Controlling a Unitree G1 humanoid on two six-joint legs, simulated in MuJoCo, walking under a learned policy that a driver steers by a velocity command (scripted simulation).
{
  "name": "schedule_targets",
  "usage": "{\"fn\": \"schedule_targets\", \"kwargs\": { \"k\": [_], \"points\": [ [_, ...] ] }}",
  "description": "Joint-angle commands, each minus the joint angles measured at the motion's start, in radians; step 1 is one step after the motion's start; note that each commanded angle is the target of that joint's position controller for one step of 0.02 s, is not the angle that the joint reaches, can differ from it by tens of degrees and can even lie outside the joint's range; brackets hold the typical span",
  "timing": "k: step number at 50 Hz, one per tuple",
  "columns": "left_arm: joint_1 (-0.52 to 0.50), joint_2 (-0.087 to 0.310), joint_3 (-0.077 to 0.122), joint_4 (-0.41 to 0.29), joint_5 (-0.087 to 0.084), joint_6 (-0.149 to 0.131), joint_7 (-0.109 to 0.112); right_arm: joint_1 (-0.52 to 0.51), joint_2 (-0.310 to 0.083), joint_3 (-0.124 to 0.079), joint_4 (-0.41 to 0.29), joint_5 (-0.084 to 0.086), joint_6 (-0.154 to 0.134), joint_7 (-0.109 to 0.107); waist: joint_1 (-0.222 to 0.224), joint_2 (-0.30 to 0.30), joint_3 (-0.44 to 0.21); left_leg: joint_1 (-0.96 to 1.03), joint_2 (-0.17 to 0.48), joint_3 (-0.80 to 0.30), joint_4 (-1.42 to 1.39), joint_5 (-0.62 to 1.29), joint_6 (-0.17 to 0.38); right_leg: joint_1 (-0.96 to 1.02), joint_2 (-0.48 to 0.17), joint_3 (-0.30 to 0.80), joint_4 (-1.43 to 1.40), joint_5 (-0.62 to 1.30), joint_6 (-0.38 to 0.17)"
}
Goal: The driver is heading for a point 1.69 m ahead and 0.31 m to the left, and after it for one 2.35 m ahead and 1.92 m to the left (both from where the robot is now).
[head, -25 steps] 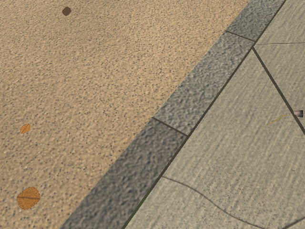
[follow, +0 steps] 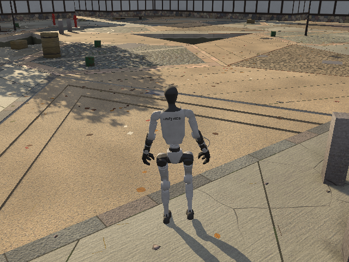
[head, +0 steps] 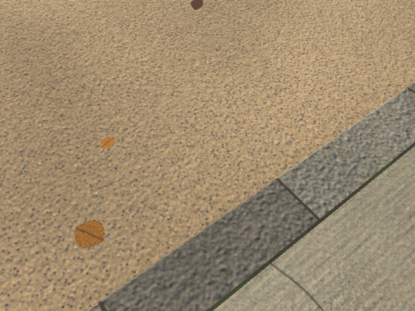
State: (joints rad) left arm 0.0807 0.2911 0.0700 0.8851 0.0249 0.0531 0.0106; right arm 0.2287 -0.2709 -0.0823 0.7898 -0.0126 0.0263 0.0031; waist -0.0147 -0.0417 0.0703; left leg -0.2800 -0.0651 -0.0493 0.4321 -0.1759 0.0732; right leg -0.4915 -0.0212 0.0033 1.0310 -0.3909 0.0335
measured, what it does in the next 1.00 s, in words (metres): steps on the spot, turning left: right foot, then left foot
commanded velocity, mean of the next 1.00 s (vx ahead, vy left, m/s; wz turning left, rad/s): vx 0.00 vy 0.00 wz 0.33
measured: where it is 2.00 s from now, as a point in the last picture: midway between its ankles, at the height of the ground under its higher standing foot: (226, 292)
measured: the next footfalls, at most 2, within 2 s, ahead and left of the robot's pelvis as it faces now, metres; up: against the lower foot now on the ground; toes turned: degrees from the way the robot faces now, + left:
right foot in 0.26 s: +0.06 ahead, -0.13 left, +0.00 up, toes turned +13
left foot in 0.74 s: +0.02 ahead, +0.14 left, +0.00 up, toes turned +25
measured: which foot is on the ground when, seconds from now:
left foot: down 0.00-0.26, up 0.28-0.72, down 0.74-1.00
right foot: up 0.00-0.24, down 0.26-0.86, up 0.88-1.00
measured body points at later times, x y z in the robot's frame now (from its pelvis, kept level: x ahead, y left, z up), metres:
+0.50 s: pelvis +0.01 -0.05 +0.01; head +0.05 -0.05 +0.45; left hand +0.09 +0.25 -0.08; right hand +0.20 -0.29 -0.12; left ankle -0.07 +0.10 -0.63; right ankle +0.02 -0.13 -0.74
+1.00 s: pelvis +0.03 +0.00 +0.00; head +0.06 +0.02 +0.44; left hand +0.07 +0.31 -0.11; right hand +0.27 -0.22 -0.08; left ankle -0.02 +0.12 -0.74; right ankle +0.01 -0.13 -0.68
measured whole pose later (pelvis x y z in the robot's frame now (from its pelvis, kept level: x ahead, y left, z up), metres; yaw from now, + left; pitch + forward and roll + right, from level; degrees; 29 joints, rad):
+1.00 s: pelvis +0.03 +0.00 +0.00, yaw +17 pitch +2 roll +0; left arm 0.23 0.29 0.07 0.70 0.05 -0.09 0.00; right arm 0.18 -0.29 -0.08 0.66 -0.02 -0.11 -0.03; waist 0.00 -0.01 0.03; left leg -0.25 0.07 0.13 0.48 -0.27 0.01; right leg -0.42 -0.04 -0.03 1.01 -0.57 0.02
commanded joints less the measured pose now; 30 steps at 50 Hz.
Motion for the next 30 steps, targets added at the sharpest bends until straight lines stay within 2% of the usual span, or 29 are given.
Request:
{"fn": "schedule_targets", "kwargs": {
  "k": [1, 5, 8, 10, 12, 13, 14, 15, 16, 17, 18, 19, 20, 22, 23, 27, 30],
  "points": [
    [-0.018, 0.072, 0.011, -0.071, -0.004, -0.005, 0.006, 0.050, -0.175, -0.039, -0.056, -0.002, -0.003, -0.005, -0.017, 0.158, -0.142, 0.254, 0.266, -0.297, -0.094, 0.364, 0.165, -0.075, -0.002, 0.030, -0.081, -0.020, 0.003],
    [-0.009, 0.075, 0.006, -0.095, -0.011, -0.011, 0.012, 0.038, -0.191, -0.041, -0.069, -0.008, 0.010, 0.003, -0.024, 0.158, -0.129, 0.203, 0.252, -0.347, -0.088, 0.301, 0.174, 0.003, 0.023, 0.036, -0.192, -0.033, -0.004],
    [0.024, 0.081, 0.005, -0.110, -0.018, -0.018, 0.015, 0.007, -0.199, -0.042, -0.078, -0.009, 0.018, 0.011, -0.016, 0.164, -0.128, 0.159, 0.237, -0.393, -0.078, 0.298, 0.162, 0.084, 0.047, 0.038, -0.276, -0.039, -0.016],
    [0.065, 0.086, 0.004, -0.117, -0.022, -0.025, 0.018, -0.025, -0.203, -0.043, -0.084, -0.008, 0.022, 0.016, 0.000, 0.169, -0.129, 0.127, 0.221, -0.429, -0.068, 0.296, 0.139, 0.158, 0.064, 0.039, -0.365, -0.032, -0.029],
    [0.145, 0.081, 0.002, -0.109, -0.020, -0.035, 0.025, -0.080, -0.200, -0.041, -0.093, 0.003, 0.027, 0.018, 0.049, 0.156, -0.125, 0.056, 0.175, -0.435, -0.037, 0.221, 0.082, 0.299, 0.073, 0.034, -0.573, 0.076, -0.045],
    [0.179, 0.115, 0.009, -0.107, -0.010, -0.043, 0.033, -0.092, -0.176, -0.034, -0.102, 0.012, 0.026, 0.014, 0.063, 0.097, -0.117, -0.028, 0.119, -0.398, 0.020, 0.094, 0.025, 0.389, -0.002, 0.101, -0.729, 0.120, -0.063],
    [0.167, 0.202, 0.022, -0.121, 0.006, -0.044, 0.042, -0.032, -0.096, -0.015, -0.108, 0.011, 0.021, 0.009, 0.017, -0.120, -0.123, -0.147, -0.013, -0.231, 0.225, -0.200, -0.036, 0.469, -0.256, 0.349, -0.836, 0.067, -0.115],
    [0.083, 0.261, 0.034, -0.156, 0.009, -0.036, 0.033, -0.015, -0.143, -0.028, -0.104, -0.005, 0.026, -0.003, 0.007, -0.196, -0.070, -0.240, -0.113, -0.070, 0.408, -0.403, -0.060, 0.333, -0.384, 0.496, -0.850, 0.159, -0.230],
    [0.110, 0.141, 0.028, -0.170, 0.049, -0.115, -0.002, 0.044, -0.162, -0.023, -0.115, -0.048, -0.017, 0.004, 0.045, -0.318, -0.016, -0.402, -0.070, -0.231, 0.601, -0.293, -0.123, 0.351, -0.376, 0.544, -0.925, -0.058, -0.393],
    [-0.005, 0.101, 0.011, -0.189, 0.031, -0.154, -0.013, 0.034, -0.214, -0.046, -0.079, -0.049, -0.047, -0.010, -0.017, -0.143, -0.003, -0.378, -0.062, -0.222, 0.724, -0.210, -0.115, 0.330, -0.317, 0.443, -0.923, -0.094, -0.323],
    [-0.096, 0.076, 0.009, -0.214, 0.007, -0.176, -0.025, 0.054, -0.199, -0.046, -0.070, -0.049, -0.072, -0.026, -0.044, -0.070, -0.022, -0.351, -0.068, -0.194, 0.803, -0.184, -0.124, 0.331, -0.246, 0.322, -0.904, -0.054, -0.275],
    [-0.108, 0.069, 0.006, -0.222, -0.005, -0.190, -0.023, 0.037, -0.152, -0.034, -0.085, -0.053, -0.090, -0.031, -0.046, -0.057, -0.030, -0.362, -0.050, -0.171, 0.812, -0.157, -0.119, 0.358, -0.199, 0.230, -0.886, 0.001, -0.245],
    [-0.109, 0.068, 0.008, -0.234, -0.005, -0.194, -0.016, 0.034, -0.134, -0.024, -0.089, -0.048, -0.094, -0.026, -0.035, -0.038, -0.046, -0.355, -0.038, -0.142, 0.854, -0.138, -0.121, 0.365, -0.181, 0.178, -0.879, 0.084, -0.248],
    [-0.078, 0.081, 0.015, -0.264, 0.016, -0.183, -0.010, 0.034, -0.139, -0.020, -0.103, -0.024, -0.090, -0.005, 0.009, -0.022, -0.069, -0.356, -0.012, -0.111, 0.893, -0.099, -0.155, 0.402, -0.189, 0.102, -0.860, 0.215, -0.285],
    [-0.036, 0.087, 0.019, -0.265, 0.021, -0.178, -0.010, 0.024, -0.137, -0.017, -0.113, -0.019, -0.087, 0.003, 0.032, -0.016, -0.071, -0.372, 0.004, -0.103, 0.879, -0.087, -0.174, 0.436, -0.199, 0.078, -0.850, 0.262, -0.306],
    [0.112, 0.110, 0.039, -0.250, 0.016, -0.182, -0.006, 0.003, -0.100, 0.008, -0.133, -0.026, -0.069, 0.015, 0.066, -0.030, -0.081, -0.426, 0.111, -0.022, 0.648, -0.088, -0.216, 0.588, -0.251, 0.025, -0.820, 0.504, -0.345],
    [0.169, 0.131, 0.061, -0.251, 0.016, -0.178, -0.001, -0.020, -0.066, 0.037, -0.152, -0.036, -0.057, 0.030, 0.076, -0.035, -0.107, -0.351, 0.162, 0.041, 0.456, -0.166, -0.202, 0.602, -0.282, -0.006, -0.780, 0.747, -0.348]
  ]
}}
Keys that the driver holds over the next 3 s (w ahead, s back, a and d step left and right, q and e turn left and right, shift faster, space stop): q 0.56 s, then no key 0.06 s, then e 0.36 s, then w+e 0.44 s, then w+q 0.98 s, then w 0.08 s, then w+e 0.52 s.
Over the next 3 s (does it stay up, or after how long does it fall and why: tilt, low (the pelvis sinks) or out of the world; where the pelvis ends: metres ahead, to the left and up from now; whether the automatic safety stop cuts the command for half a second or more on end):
stays up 0.95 0.16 -0.11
